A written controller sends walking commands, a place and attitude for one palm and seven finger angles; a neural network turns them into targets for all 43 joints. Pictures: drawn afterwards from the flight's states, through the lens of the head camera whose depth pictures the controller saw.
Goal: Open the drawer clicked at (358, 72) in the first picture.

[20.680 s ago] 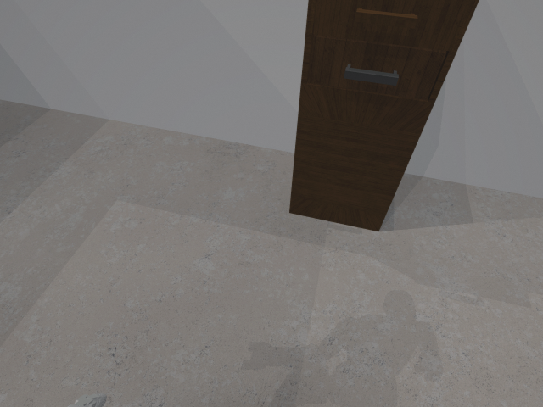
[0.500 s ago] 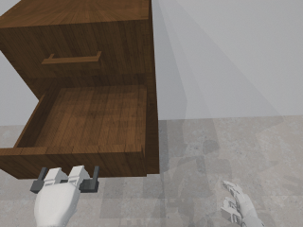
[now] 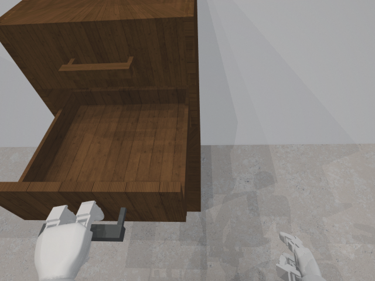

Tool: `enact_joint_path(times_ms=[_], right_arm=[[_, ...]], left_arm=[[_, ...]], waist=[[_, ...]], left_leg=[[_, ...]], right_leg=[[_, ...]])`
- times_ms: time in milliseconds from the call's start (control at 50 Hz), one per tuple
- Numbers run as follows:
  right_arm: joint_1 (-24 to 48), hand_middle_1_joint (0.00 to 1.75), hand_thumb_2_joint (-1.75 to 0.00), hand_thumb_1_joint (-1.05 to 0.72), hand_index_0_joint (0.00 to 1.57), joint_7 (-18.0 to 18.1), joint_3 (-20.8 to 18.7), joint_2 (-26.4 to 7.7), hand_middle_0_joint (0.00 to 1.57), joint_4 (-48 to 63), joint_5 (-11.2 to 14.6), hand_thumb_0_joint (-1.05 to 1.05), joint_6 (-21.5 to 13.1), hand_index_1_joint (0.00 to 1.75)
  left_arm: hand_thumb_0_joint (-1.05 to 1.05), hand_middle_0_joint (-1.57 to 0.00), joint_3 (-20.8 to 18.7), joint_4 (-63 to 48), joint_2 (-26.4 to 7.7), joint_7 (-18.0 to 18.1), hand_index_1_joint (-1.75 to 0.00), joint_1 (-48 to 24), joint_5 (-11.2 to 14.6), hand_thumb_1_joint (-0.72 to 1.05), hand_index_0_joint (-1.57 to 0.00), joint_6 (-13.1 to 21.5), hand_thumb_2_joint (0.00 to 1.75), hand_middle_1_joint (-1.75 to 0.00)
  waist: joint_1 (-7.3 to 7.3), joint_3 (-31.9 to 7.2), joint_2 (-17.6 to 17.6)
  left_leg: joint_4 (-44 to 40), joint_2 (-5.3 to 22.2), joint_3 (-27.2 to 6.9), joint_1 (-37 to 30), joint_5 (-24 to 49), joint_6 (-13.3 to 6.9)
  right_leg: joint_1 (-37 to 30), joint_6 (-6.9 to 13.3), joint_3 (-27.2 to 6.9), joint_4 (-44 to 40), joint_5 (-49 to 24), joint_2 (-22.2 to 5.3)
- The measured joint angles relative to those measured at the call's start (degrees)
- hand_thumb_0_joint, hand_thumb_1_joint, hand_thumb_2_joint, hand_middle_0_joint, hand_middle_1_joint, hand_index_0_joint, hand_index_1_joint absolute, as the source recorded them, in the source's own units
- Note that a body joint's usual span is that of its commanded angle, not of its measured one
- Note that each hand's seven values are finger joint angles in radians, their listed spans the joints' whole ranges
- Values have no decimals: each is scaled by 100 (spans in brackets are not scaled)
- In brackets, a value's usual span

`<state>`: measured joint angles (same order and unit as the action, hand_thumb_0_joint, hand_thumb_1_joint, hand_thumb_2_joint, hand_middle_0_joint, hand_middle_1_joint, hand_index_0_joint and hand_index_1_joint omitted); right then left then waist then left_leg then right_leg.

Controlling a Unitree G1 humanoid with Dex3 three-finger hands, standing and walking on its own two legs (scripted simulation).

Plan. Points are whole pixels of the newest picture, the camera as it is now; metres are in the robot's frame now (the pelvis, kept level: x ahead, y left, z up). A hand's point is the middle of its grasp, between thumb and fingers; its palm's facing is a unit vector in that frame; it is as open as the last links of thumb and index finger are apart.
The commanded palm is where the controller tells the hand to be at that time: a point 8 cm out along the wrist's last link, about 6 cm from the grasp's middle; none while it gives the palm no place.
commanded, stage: open the thumb to release the handle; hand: left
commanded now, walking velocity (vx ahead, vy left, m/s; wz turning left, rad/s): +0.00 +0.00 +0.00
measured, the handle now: (86, 221) +0.21 +0.24 +0.03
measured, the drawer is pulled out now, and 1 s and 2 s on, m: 0.30 0.30 0.30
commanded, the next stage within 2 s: lift the hand off the handle in 0.32 s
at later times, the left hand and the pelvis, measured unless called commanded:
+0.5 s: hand (90, 252) +0.16 +0.22 +0.01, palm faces +0.03 -0.10 -0.99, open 13.6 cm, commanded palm +0.13 +0.22 +0.06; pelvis -0.02 -0.01 +0.00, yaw +1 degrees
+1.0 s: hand (85, 244) +0.17 +0.22 +0.04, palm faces +0.04 -0.09 -1.00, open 13.3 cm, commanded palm +0.14 +0.22 +0.10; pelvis -0.02 -0.01 +0.01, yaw +1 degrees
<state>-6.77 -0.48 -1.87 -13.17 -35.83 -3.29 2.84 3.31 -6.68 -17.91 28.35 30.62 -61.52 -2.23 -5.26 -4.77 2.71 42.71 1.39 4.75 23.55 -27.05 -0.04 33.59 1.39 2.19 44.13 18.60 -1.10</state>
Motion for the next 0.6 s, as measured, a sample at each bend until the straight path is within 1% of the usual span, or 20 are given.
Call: enact_joint_path(times_ms=[80, 140, 240, 280, 360, 480, 600], right_arm=[[-45, 30, -90, -90, 20, 23, 5, -37, 20, 0, 28, 1, -34, 30], [-67, 30, -90, -90, 20, 20, 25, -42, 20, 40, 16, 1, -75, 30], [-23, 30, -90, -90, 20, -1, 59, 17, 20, 87, 17, 1, -118, 30], [3, 30, -90, -90, 20, 0, 69, 49, 20, 89, 20, 1, -125, 30], [50, 30, -90, -90, 20, 10, 85, 78, 20, 77, 36, 1, -131, 30], [91, 30, -90, -90, 20, 62, 115, 66, 21, 40, 51, 1, -128, 30], [98, 30, -90, -90, 21, 104, 106, 55, 21, -1, 42, 1, -140, 30]], left_arm=[[-1, -37, 115, -58, 69, -219, -130, -65, 84, 45, -39, -106, 71, -130], [-1, -36, 201, -119, 78, -294, -128, -100, 7, 29, -38, -9, 64, -129], [0, -35, 286, -38, 45, -247, -125, -160, -142, 0, -35, 151, 51, -125], [0, -34, 270, 17, 32, -200, -124, -177, -170, -13, -35, 143, 46, -124], [0, -33, 250, 89, 57, -172, -122, -219, -124, -31, -33, 48, 38, -122], [0, -32, 328, 199, 109, -281, -120, -426, -81, -44, -32, -59, 32, -120], [0, -32, 351, 332, 98, -289, -121, -579, -167, -48, -33, 35, 31, -120]], waist=[[23, 34, 27], [-3, 48, 14], [-36, 60, -15], [-41, 54, -17], [-42, 56, 11], [-52, 106, 6], [-75, 136, -30]], left_leg=[[-63, -26, -31, -68, 63, -10], [-81, -36, -30, -89, 95, -12], [-75, -30, -9, -94, 120, 1], [-80, -26, -7, -101, 130, 8], [-101, -23, -27, -134, 157, 14], [-186, -36, -72, -200, 227, 22], [-252, -27, -65, -232, 268, 38]], right_leg=[[-93, -6, 27, -77, -53, -27], [-114, -5, 24, -94, -83, -35], [-108, 11, 3, -86, -115, -25], [-113, 18, 0, -90, -127, -19], [-160, 26, 20, -122, -150, -18], [-246, 38, 62, -205, -196, -33], [-269, 54, 56, -260, -234, -17]])
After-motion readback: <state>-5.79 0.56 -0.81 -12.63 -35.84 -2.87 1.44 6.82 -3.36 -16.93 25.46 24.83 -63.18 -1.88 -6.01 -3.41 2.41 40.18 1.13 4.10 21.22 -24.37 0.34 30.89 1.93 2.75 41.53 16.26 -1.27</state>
